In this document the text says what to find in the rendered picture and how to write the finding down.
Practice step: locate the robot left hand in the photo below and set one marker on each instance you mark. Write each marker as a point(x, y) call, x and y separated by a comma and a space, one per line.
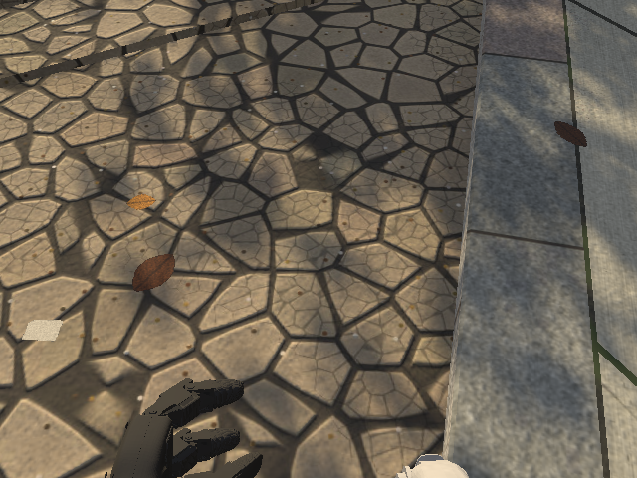
point(150, 450)

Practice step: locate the right robot shin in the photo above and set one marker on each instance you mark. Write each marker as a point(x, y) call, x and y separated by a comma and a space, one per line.
point(431, 457)

